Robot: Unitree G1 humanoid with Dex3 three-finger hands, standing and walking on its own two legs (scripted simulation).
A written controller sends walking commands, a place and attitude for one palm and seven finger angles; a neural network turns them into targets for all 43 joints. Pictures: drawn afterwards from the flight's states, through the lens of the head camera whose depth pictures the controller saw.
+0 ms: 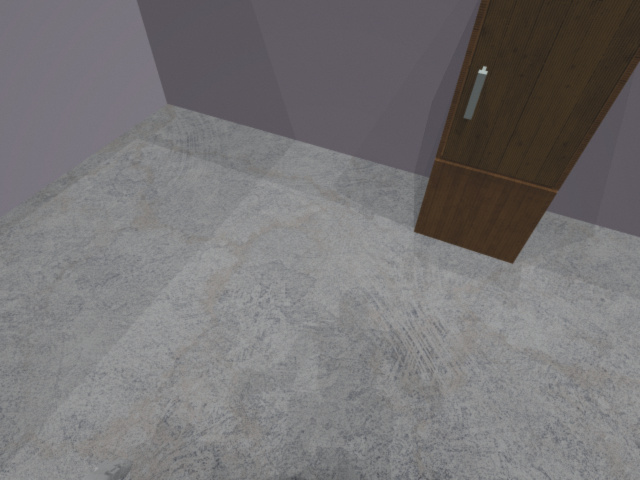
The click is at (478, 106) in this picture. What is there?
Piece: cupboard door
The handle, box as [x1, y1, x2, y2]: [463, 66, 487, 119]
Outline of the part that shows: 484,66 481,70 479,70 463,117 470,119 487,72 485,70 486,67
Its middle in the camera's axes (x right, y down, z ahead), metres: +0.47 -0.44 +1.16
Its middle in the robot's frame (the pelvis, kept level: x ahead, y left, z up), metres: +1.18 -0.41 -0.08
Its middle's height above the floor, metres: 0.69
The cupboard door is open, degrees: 0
